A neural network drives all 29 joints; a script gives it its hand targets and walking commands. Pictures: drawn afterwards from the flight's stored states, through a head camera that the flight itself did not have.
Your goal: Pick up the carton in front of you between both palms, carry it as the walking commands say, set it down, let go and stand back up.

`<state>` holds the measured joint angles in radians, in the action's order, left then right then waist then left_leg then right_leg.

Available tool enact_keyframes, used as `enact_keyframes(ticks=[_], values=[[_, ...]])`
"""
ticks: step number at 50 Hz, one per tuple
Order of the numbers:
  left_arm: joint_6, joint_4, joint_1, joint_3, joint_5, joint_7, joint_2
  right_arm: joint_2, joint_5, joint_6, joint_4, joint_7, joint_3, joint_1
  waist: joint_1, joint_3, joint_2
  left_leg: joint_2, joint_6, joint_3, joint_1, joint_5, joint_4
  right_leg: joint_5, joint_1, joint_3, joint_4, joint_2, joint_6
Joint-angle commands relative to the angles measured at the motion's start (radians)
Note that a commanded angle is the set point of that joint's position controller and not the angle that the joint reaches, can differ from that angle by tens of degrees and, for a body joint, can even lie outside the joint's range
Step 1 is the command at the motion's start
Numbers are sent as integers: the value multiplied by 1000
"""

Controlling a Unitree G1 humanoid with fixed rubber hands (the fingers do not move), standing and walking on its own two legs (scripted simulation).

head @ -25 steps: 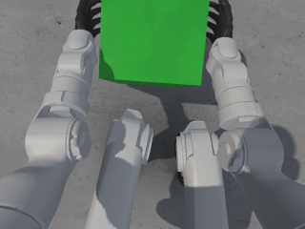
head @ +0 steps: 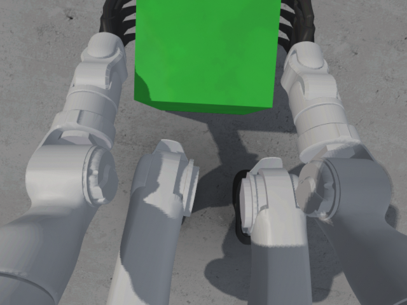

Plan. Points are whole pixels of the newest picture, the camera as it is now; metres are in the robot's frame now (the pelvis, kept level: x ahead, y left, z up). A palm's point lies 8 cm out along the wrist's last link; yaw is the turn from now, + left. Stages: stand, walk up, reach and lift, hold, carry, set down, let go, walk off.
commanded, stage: set down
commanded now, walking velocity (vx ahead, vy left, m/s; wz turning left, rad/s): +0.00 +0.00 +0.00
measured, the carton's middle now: (205, 58) +0.49 +0.07 -0.24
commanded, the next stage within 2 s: let go in 1.62 s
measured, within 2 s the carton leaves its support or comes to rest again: rests again in 0.18 s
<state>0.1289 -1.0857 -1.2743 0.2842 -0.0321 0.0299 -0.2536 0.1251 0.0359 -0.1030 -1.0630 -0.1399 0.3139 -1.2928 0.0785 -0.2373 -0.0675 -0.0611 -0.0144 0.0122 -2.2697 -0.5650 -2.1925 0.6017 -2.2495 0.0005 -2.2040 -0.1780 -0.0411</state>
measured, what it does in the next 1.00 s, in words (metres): rises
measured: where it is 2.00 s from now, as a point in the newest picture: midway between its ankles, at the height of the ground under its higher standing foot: (207, 212)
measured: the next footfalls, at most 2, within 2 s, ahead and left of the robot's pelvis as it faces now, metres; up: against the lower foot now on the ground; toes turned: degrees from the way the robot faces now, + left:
none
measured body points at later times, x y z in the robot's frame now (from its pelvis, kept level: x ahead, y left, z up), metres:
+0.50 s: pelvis -0.01 +0.00 +0.00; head +0.35 +0.03 +0.26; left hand +0.47 +0.27 -0.20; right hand +0.52 -0.12 -0.20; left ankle +0.11 +0.11 -0.33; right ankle +0.11 -0.10 -0.33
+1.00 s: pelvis +0.00 +0.01 +0.08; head +0.32 +0.04 +0.40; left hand +0.49 +0.28 -0.05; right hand +0.53 -0.11 -0.05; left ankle +0.11 +0.11 -0.34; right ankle +0.10 -0.10 -0.34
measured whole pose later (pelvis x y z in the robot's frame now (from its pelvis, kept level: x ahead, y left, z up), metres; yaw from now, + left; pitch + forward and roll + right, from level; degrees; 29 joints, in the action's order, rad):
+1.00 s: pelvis +0.00 +0.01 +0.08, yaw +1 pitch +42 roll -2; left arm 0.09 -0.90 -1.08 0.24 0.12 0.01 -0.34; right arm 0.19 -0.05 -0.12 -0.86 -0.13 0.22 -1.10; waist 0.06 -0.04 -0.03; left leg -0.05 0.02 0.00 -2.13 -0.52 -1.91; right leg 0.58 -2.09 0.01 -1.93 -0.08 -0.02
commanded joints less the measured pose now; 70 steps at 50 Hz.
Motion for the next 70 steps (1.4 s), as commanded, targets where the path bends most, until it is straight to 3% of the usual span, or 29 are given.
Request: enact_keyframes(ticks=[1,12,14,17,19,25,30,35,38,43,48,57,63,70], values=[[-35,84,-507,-212,32,-211,678,-729,-16,8,24,224,-247,-482,46,804,-1,-34,35,-1,391,264,180,-188,238,27,164,-12,42],[-48,22,-456,-119,-12,-196,512,-556,20,12,-17,208,-179,-435,41,728,3,-12,30,-1,356,209,172,-144,258,21,167,7,35],[-70,-5,-408,-74,-8,-161,367,-411,14,24,-19,176,-160,-409,42,742,6,3,20,-6,370,206,167,-142,292,23,167,20,22],[-128,-51,-206,45,9,-20,-201,145,-27,66,-13,52,-98,-226,47,773,34,40,-2,-19,429,192,179,-130,349,17,171,62,-4],[-156,-65,-204,14,65,20,-276,219,-91,80,-22,14,-132,-219,51,799,43,50,-1,-7,452,206,181,-146,363,5,168,84,-4],[-192,26,-263,-125,250,8,-278,206,-229,106,102,17,-262,-259,30,962,27,64,10,21,536,358,151,-275,425,4,137,111,-2],[-174,106,-196,-153,312,7,-315,213,-276,87,213,7,-285,-183,36,1172,42,61,9,11,692,425,158,-300,529,24,134,108,5],[-119,262,-100,-105,260,13,-317,220,-229,42,366,-12,-230,-116,43,1372,73,40,4,-12,875,418,219,-246,580,58,189,83,13],[-66,343,-59,-69,215,11,-299,228,-171,-1,425,-22,-172,-76,27,1371,82,24,1,-27,903,374,286,-195,584,74,256,70,20],[-42,302,-16,-43,166,-11,-210,174,-99,-16,334,-8,-104,-6,-7,1130,96,22,-6,-16,781,315,383,-145,468,63,356,73,21],[-59,276,4,-30,144,-25,-190,155,-75,4,287,11,-83,11,-11,1114,96,20,-15,-9,776,334,459,-174,483,58,437,77,19],[-43,342,40,4,124,-45,-229,142,-77,-18,393,13,-102,27,19,1293,66,8,-16,-38,907,365,601,-215,688,59,589,70,8],[-21,392,75,12,127,-69,-232,135,-69,-42,456,14,-102,67,10,1336,57,1,-14,-42,1000,411,702,-267,813,52,700,69,3],[-29,376,128,23,109,-92,-207,113,-52,-36,439,29,-87,136,-2,1273,69,1,-17,-32,1085,462,837,-319,892,35,841,78,0]])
